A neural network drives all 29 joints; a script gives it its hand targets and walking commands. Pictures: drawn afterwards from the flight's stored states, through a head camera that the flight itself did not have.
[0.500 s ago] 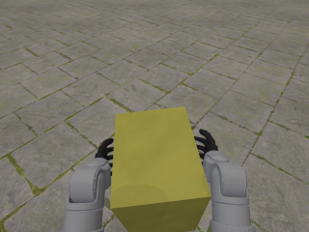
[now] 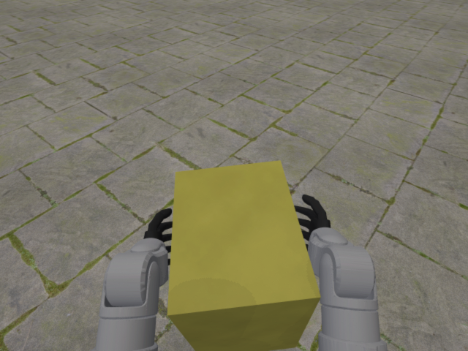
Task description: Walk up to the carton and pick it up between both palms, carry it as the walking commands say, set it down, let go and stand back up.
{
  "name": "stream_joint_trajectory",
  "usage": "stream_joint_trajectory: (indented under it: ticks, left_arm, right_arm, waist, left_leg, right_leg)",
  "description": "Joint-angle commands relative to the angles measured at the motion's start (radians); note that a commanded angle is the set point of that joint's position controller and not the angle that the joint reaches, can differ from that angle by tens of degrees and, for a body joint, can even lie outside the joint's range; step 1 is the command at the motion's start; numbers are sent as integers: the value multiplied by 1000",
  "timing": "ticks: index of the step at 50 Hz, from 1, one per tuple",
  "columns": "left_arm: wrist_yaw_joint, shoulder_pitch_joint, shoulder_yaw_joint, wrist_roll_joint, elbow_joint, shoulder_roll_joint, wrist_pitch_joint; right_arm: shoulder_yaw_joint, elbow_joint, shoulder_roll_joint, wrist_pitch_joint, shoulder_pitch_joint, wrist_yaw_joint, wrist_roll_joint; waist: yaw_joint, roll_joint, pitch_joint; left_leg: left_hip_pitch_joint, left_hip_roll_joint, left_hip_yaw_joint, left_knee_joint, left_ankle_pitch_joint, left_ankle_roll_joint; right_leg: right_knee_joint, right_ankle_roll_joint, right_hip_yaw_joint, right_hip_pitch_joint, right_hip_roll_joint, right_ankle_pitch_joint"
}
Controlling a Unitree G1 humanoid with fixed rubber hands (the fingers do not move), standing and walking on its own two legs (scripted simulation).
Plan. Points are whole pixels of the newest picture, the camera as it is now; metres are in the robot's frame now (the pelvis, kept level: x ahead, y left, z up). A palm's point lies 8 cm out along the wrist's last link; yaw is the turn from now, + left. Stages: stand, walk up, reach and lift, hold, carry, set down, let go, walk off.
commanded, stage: carry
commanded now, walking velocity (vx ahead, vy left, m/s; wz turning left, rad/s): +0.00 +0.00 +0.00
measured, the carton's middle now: (239, 264) +0.28 -0.01 +0.03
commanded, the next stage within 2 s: hold in 0.06 s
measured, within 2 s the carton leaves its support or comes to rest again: neither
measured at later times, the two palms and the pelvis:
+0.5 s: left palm (150, 278) +0.25 +0.13 +0.05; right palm (316, 267) +0.26 -0.13 +0.06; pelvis -0.05 +0.00 +0.00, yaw -6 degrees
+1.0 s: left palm (162, 281) +0.25 +0.12 +0.04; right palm (323, 269) +0.26 -0.15 +0.05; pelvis -0.05 -0.02 +0.00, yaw -4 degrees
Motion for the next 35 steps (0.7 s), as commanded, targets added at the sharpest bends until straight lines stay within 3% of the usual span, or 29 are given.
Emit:
stream_joint_trajectory:
  ticks: [1, 2, 3, 4, 5, 6, 7, 8, 9, 10, 11, 12, 13, 15, 17, 18, 19, 21, 22, 24, 25, 27, 28, 30, 31, 33, 35]
  left_arm:
    - [-260, -591, -613, -410, -162, -932, -57]
    - [-261, -581, -612, -405, -136, -934, -58]
    - [-262, -599, -622, -416, -175, -929, -60]
    - [-256, -248, -271, -65, 176, -733, -224]
    - [-242, -176, -53, 53, 527, -616, -315]
    - [-246, -162, -165, 19, 355, -626, -426]
    - [-256, -235, -318, -47, 192, -754, -499]
    - [-278, -316, -432, -105, 92, -867, -546]
    - [-291, -397, -544, -168, -6, -936, -575]
    - [-291, -400, -591, -192, -96, -928, -596]
    - [-285, -423, -589, -191, -120, -907, -599]
    - [-278, -451, -518, -164, -87, -851, -592]
    - [-276, -470, -476, -149, -46, -821, -594]
    - [-276, -456, -431, -142, 64, -805, -568]
    - [-296, -463, -387, -128, 189, -824, -538]
    - [-310, -557, -381, -135, 204, -821, -539]
    - [-319, -585, -373, -129, 244, -835, -539]
    - [-331, -669, -342, -124, 312, -868, -542]
    - [-334, -689, -322, -114, 363, -882, -539]
    - [-334, -722, -217, -62, 478, -849, -534]
    - [-332, -725, -177, -47, 520, -849, -537]
    - [-339, -775, -177, -53, 550, -881, -544]
    - [-339, -782, -156, -36, 578, -883, -543]
    - [-346, -819, -151, -39, 586, -897, -550]
    - [-346, -815, -160, -38, 590, -915, -551]
    - [-355, -838, -189, -63, 591, -950, -557]
    - [-359, -875, -217, -74, 576, -967, -561]
  right_arm:
    - [674, 6, 1008, 25, -416, 263, 404]
    - [661, 6, 991, 19, -415, 261, 389]
    - [675, 0, 1004, 21, -404, 261, 401]
    - [324, 351, 727, -155, -61, 252, 50]
    - [138, 636, 678, -234, -93, 237, 4]
    - [238, 472, 698, -337, -28, 225, 28]
    - [352, 341, 809, -408, -64, 231, 75]
    - [476, 246, 955, -454, -144, 247, 128]
    - [580, 164, 1032, -480, -224, 260, 186]
    - [649, 83, 1040, -504, -262, 264, 229]
    - [695, 53, 1028, -516, -311, 271, 254]
    - [667, 119, 985, -512, -338, 273, 223]
    - [664, 170, 973, -509, -348, 276, 210]
    - [606, 290, 934, -491, -298, 279, 171]
    - [576, 298, 944, -476, -374, 276, 158]
    - [535, 355, 963, -472, -396, 276, 139]
    - [518, 373, 986, -471, -433, 278, 140]
    - [484, 413, 1023, -463, -501, 286, 132]
    - [460, 466, 1035, -459, -518, 293, 128]
    - [407, 578, 1035, -440, -575, 303, 105]
    - [394, 624, 1043, -436, -580, 310, 101]
    - [369, 665, 1052, -437, -600, 315, 91]
    - [351, 683, 1057, -441, -629, 321, 86]
    - [332, 705, 1054, -448, -645, 321, 73]
    - [323, 707, 1042, -456, -659, 323, 71]
    - [347, 680, 1057, -465, -676, 326, 76]
    - [332, 676, 1056, -467, -676, 323, 72]
  waist:
    - [1, -37, -264]
    - [-1, -18, -265]
    - [-2, -35, -254]
    - [-9, -26, 144]
    - [11, -17, 134]
    - [4, -8, 2]
    - [11, 10, -131]
    - [36, -7, -248]
    - [30, 1, -373]
    - [41, 13, -452]
    - [66, 34, -482]
    - [91, -15, -391]
    - [101, -33, -319]
    - [87, -25, -178]
    - [97, -51, -121]
    - [95, -25, -99]
    - [72, -33, -101]
    - [74, -23, -93]
    - [80, 7, -63]
    - [114, 9, -10]
    - [133, 5, 7]
    - [117, 23, -10]
    - [128, 28, -1]
    - [118, 31, -7]
    - [106, 55, -11]
    - [83, 29, -47]
    - [51, 39, -73]
  left_leg:
    - [56, 144, -157, -52, 314, -11]
    - [45, 147, -167, -63, 323, -13]
    - [34, 145, -159, -57, 293, -8]
    - [124, -19, -344, -98, 468, -13]
    - [104, -29, -327, -112, 460, -2]
    - [156, -29, -304, -106, 573, 7]
    - [186, -36, -313, -94, 689, -1]
    - [159, -41, -326, -91, 749, -3]
    - [154, -48, -327, -78, 813, -12]
    - [146, -51, -324, -62, 851, -16]
    - [124, -65, -310, -70, 774, -13]
    - [73, -69, -303, -88, 621, -6]
    - [35, -71, -294, -96, 486, 7]
    - [14, -51, -298, -133, 344, 12]
    - [-27, -50, -291, -139, 199, 14]
    - [-87, -47, -290, -151, 99, 14]
    - [-107, -38, -294, -152, 68, 17]
    - [-154, -21, -297, -169, -1, 23]
    - [-202, -5, -306, -191, -35, 26]
    - [-289, 12, -309, -224, -131, 38]
    - [-314, 14, -308, -228, -135, 38]
    - [-311, 24, -312, -234, -125, 34]
    - [-316, 18, -302, -237, -129, 31]
    - [-322, 23, -307, -241, -121, 32]
    - [-314, 24, -309, -244, -111, 31]
    - [-296, 13, -303, -236, -85, 26]
    - [-283, 8, -298, -236, -80, 22]
  right_leg:
    - [-52, -30, 157, 147, -129, 300]
    - [-46, -28, 152, 147, -126, 278]
    - [-55, -29, 152, 160, -127, 279]
    - [-124, -69, 266, 160, 48, 303]
    - [-120, -60, 279, 226, 59, 314]
    - [-104, -31, 296, 339, 74, 434]
    - [-78, -9, 300, 418, 79, 564]
    - [-57, 3, 302, 510, 80, 623]
    - [-30, 14, 313, 580, 64, 736]
    - [-5, 21, 319, 606, 59, 797]
    - [-8, 27, 308, 624, 59, 726]
    - [-28, 19, 295, 563, 68, 535]
    - [-37, 18, 297, 531, 63, 434]
    - [-49, 21, 288, 462, 54, 320]
    - [-68, 35, 295, 470, 49, 212]
    - [-81, 39, 315, 497, 45, 117]
    - [-71, 41, 314, 494, 46, 98]
    - [-68, 53, 319, 516, 45, 26]
    - [-50, 55, 305, 540, 56, 27]
    - [-47, 71, 300, 585, 59, -70]
    - [-50, 77, 310, 598, 54, -91]
    - [-47, 79, 307, 613, 57, -86]
    - [-54, 78, 307, 609, 57, -97]
    - [-55, 84, 310, 619, 56, -87]
    - [-51, 82, 304, 611, 56, -69]
    - [-53, 84, 294, 619, 64, -47]
    - [-51, 84, 279, 624, 66, -23]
